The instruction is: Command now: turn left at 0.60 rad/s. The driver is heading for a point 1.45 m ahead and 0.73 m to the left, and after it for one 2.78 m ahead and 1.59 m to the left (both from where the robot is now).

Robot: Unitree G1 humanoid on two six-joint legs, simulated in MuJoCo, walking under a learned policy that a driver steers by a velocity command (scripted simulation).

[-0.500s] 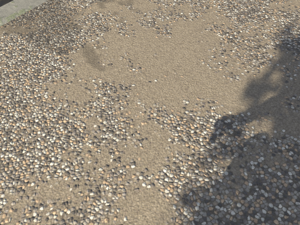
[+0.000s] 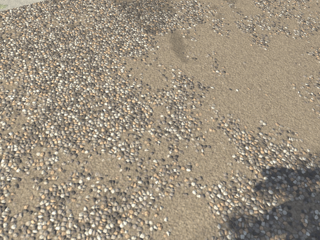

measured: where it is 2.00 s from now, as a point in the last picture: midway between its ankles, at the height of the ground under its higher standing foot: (76, 167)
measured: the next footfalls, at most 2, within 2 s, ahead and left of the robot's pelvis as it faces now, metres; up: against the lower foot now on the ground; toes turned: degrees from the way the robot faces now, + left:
right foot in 0.36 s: +0.08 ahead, -0.12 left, +0.00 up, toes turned +14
left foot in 0.78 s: +0.25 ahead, +0.20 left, +0.00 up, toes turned +14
